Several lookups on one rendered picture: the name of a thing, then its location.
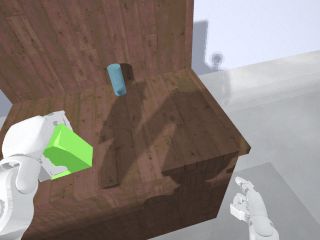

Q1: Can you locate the right robot forearm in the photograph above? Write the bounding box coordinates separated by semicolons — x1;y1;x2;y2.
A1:
248;215;279;240

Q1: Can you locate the sponge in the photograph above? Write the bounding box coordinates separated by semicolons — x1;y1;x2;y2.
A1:
43;123;93;180

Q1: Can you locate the table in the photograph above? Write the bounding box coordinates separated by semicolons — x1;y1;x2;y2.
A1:
0;0;251;240

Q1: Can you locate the left robot forearm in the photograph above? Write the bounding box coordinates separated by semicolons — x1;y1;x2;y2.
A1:
0;156;41;240

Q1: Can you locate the robot left hand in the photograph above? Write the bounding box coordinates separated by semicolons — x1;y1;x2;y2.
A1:
2;110;73;182

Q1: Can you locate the robot right hand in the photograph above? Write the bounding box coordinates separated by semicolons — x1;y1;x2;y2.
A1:
230;176;268;223

